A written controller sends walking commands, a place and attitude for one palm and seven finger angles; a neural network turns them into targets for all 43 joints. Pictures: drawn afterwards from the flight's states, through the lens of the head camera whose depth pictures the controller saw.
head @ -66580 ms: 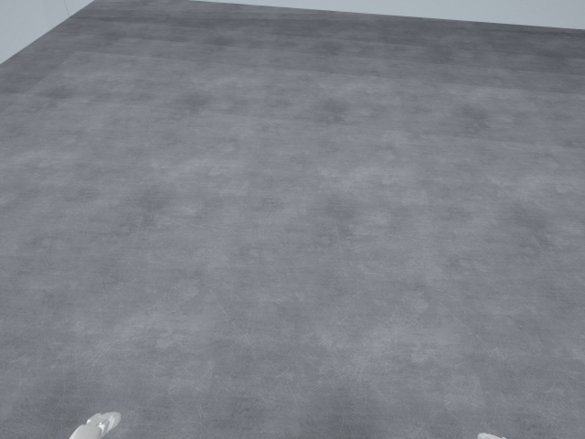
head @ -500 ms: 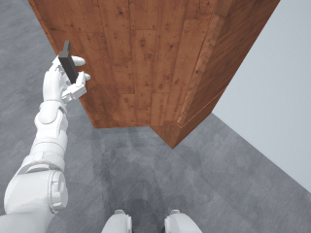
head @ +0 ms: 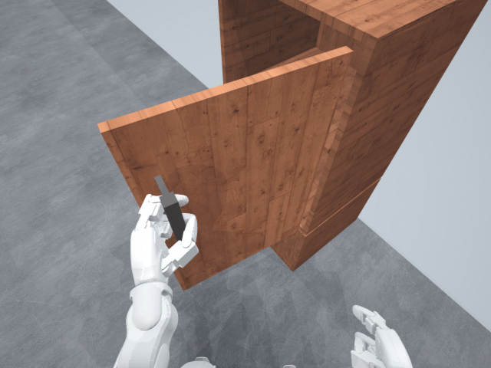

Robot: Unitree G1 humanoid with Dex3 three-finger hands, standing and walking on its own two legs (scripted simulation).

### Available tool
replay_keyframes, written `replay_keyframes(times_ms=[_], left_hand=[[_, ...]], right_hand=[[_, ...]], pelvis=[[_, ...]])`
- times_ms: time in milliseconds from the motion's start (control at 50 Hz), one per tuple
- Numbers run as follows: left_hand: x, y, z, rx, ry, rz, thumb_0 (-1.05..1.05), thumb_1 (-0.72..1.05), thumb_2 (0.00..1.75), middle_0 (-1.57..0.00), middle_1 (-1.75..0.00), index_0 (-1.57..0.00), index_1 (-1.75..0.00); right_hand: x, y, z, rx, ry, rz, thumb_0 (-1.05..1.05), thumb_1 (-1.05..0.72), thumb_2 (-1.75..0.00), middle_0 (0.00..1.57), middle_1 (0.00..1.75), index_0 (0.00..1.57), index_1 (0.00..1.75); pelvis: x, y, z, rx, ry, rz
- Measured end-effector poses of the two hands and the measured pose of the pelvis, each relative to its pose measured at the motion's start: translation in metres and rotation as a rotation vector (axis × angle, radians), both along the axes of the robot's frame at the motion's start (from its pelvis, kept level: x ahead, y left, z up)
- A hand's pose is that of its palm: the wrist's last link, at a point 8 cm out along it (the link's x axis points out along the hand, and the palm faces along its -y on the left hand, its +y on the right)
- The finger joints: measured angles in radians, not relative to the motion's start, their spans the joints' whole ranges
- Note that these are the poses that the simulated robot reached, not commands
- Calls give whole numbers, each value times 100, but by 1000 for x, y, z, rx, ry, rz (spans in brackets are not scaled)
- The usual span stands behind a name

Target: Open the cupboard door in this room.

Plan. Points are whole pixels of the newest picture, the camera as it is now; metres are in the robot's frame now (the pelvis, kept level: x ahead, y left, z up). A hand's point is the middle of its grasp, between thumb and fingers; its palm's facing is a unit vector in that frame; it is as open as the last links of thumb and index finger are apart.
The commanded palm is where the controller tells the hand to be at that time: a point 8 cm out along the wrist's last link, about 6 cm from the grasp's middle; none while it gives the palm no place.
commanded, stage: pull the door open along its arc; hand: left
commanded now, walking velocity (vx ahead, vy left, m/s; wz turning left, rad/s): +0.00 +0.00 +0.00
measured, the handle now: (172, 212) +0.35 +0.14 +0.06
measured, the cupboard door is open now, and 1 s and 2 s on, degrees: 81 91 94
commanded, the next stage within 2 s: open thumb and fingers to let go in 0.26 s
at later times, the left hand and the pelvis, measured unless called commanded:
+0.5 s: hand (221, 267) +0.26 +0.05 +0.05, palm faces +0.40 -0.91 -0.01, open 6.2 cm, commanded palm +0.21 +0.10 +0.05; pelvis -0.01 -0.05 +0.00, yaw +5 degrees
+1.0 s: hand (212, 271) +0.26 +0.06 +0.05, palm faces +0.34 -0.94 +0.00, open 13.9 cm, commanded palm +0.21 +0.10 +0.05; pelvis -0.01 -0.02 +0.00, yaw +4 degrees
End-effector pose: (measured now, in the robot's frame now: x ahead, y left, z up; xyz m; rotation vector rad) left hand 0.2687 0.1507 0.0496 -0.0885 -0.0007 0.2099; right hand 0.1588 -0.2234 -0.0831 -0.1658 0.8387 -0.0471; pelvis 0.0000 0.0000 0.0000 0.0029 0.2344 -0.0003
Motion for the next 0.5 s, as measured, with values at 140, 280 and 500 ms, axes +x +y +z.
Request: replay_keyframes(times_ms=[140,280,500], left_hand=[[-34,-32,5,29,48,92,4,63,68,-36,-127,-38,-132],[-49,-51,8,77,71,150,4,63,69,-35,-126,-37,-133],[-49,-61,6,89,56,204,2,65,77,-34,-130,-36,-133]], right_hand=[[30,12,9,48,-91,57,1,-91,-90,20,30,20,30],[28,2,4,52,-86,73,1,-90,-89,20,30,20,30],[4,-40,-21,-9,4,63,1,-90,-90,20,30,20,30]], pelvis=[[0,-15,-1,9,-34,16],[2,-34,0,21,-48,40],[-6,-49,-4,36,-28,72]])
